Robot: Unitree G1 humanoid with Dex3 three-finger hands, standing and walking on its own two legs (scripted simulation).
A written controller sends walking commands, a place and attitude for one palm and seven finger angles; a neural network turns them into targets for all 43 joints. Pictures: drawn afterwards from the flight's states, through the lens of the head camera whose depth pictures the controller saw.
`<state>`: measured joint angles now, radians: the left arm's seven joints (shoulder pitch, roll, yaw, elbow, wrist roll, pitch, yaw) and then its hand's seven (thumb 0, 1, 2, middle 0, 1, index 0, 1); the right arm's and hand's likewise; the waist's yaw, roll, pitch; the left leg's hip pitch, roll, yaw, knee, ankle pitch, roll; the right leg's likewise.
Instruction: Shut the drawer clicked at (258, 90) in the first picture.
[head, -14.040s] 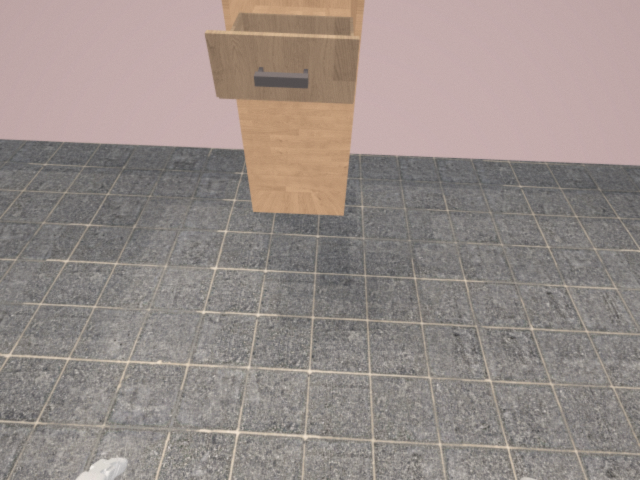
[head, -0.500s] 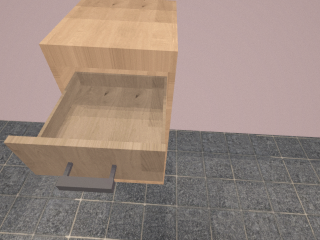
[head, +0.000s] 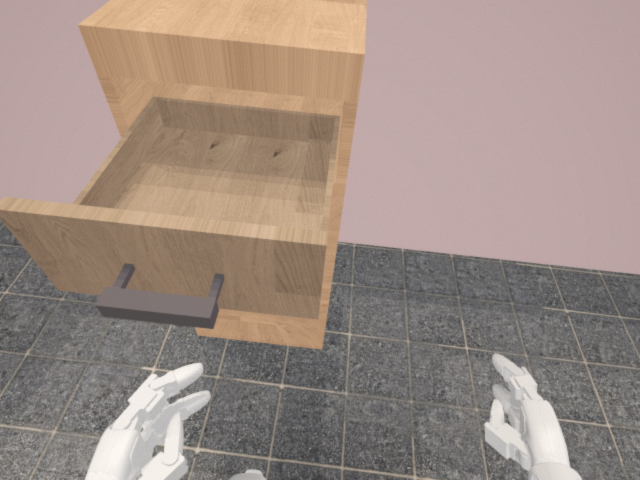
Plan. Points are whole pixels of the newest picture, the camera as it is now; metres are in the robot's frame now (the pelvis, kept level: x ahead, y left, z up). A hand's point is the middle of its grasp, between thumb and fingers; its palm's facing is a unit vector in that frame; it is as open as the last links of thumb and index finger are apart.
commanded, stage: raise the hand and make a fist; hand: left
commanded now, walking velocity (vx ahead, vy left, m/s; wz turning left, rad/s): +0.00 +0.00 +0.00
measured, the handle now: (166, 291) +0.30 +0.22 +0.08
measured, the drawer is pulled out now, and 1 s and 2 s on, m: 0.30 0.30 0.30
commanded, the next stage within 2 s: bring the fist close to the handle in 1.50 s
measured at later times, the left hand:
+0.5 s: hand (145, 414) +0.17 +0.19 +0.09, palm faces +0.08 -0.99 -0.11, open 3.6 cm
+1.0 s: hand (125, 431) +0.14 +0.17 +0.15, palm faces -0.01 -0.99 -0.11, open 3.2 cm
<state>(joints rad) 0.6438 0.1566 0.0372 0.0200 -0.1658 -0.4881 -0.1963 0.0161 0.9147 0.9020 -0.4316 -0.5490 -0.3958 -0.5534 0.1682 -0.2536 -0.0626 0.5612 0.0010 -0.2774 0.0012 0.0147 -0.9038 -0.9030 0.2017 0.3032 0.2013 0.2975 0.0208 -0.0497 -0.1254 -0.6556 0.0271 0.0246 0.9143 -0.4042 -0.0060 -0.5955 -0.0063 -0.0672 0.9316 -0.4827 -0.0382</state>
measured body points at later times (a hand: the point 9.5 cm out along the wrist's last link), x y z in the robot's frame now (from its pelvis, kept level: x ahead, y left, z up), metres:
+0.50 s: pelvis +0.01 -0.01 +0.01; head +0.03 -0.02 +0.46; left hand +0.16 +0.24 +0.10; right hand +0.16 -0.25 -0.08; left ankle +0.03 +0.13 -0.69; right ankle -0.01 -0.09 -0.69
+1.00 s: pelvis +0.01 +0.02 +0.02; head -0.02 +0.00 +0.47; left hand +0.13 +0.22 +0.16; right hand +0.24 -0.16 +0.00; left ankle +0.03 +0.13 -0.69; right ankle -0.01 -0.09 -0.69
